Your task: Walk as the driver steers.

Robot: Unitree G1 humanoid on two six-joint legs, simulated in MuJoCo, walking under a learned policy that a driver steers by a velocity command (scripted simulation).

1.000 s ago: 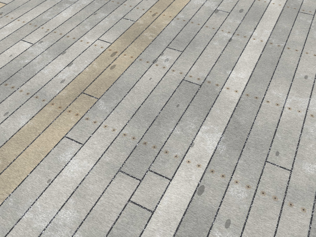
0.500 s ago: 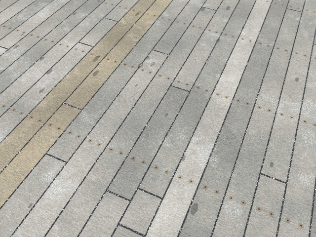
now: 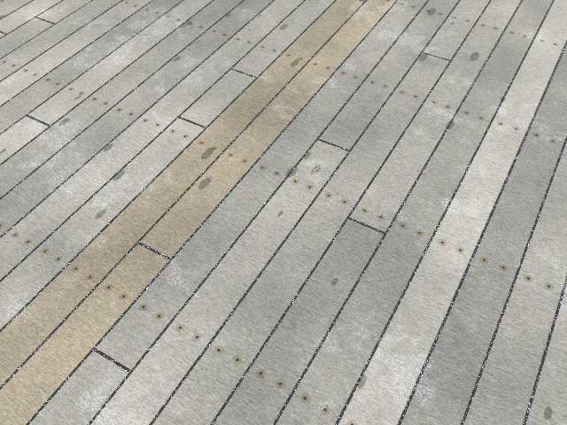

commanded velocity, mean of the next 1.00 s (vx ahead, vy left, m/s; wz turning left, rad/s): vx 0.28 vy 0.00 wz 0.00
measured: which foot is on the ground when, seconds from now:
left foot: up 0.00-0.16, down 0.18-0.66, up 0.68-0.94, down 0.96-1.00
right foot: down 0.00-0.20, up 0.22-0.60, down 0.62-0.98, up 1.00-1.00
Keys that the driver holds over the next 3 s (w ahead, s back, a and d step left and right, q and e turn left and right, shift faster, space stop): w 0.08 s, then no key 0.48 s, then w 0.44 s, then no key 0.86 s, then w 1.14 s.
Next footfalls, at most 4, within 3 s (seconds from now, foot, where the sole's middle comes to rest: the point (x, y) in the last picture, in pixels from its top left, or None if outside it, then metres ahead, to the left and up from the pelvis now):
0.18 left None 0.28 0.10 -0.78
0.62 right None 0.28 -0.08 -0.78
0.96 left None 0.38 0.15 -0.78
1.38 right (319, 391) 0.57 -0.01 -0.78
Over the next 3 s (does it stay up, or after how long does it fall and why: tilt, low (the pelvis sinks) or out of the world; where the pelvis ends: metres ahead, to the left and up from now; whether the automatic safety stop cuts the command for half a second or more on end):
stays up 0.96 0.07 0.00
